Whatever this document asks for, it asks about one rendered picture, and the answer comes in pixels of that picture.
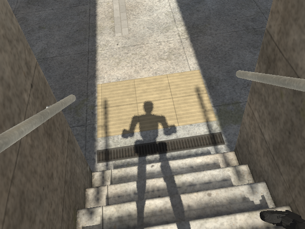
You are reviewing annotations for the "stairs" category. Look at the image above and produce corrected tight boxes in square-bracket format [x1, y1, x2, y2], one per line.
[76, 151, 292, 229]

